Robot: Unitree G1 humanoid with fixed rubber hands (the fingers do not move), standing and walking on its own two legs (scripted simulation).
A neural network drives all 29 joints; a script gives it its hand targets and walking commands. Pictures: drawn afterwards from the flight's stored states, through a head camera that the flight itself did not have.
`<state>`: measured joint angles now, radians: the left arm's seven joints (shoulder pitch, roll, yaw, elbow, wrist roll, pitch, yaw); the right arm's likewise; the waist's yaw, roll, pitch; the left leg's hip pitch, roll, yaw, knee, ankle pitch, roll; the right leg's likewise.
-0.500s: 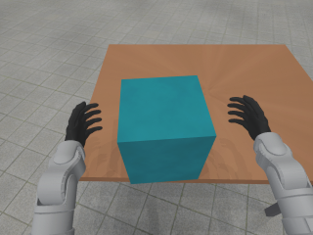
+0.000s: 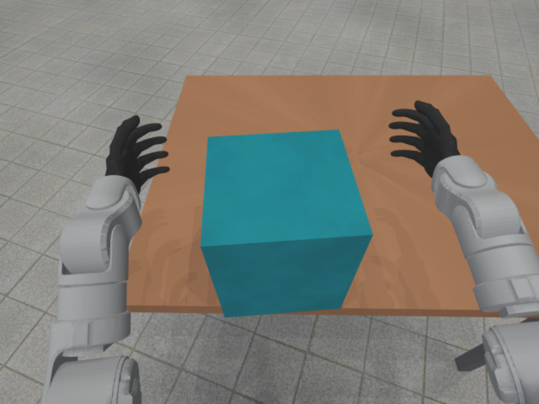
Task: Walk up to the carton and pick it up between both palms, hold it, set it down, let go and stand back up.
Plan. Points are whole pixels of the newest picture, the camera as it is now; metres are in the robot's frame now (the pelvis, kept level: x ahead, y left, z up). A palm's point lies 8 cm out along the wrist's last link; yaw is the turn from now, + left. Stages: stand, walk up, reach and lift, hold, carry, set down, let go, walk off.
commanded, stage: reach and lift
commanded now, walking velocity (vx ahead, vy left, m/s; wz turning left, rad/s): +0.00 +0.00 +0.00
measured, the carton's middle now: (278, 228) +0.38 +0.01 +0.01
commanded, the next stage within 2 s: none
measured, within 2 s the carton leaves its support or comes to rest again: neither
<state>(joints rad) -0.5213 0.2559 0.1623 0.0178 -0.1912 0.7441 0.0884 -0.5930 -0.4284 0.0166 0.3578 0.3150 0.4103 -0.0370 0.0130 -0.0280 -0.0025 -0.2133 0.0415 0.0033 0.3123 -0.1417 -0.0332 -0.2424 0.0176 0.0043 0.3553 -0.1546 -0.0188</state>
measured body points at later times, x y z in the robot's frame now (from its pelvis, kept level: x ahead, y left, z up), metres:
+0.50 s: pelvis +0.00 +0.00 +0.00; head +0.03 +0.01 +0.45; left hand +0.39 +0.22 +0.09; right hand +0.40 -0.20 +0.09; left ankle +0.01 +0.15 -0.75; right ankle +0.02 -0.10 -0.75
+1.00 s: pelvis +0.02 +0.01 +0.00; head +0.05 +0.03 +0.45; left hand +0.39 +0.20 +0.03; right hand +0.41 -0.19 +0.05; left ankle +0.01 +0.15 -0.75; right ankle +0.02 -0.10 -0.75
